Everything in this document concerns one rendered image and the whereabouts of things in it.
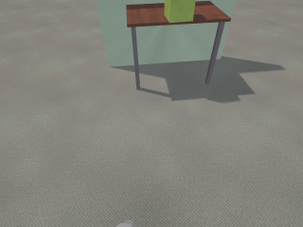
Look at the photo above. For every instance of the carton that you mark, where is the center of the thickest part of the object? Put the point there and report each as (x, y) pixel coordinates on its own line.
(178, 11)

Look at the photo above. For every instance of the table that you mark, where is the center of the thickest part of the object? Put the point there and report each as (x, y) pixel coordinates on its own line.
(154, 15)

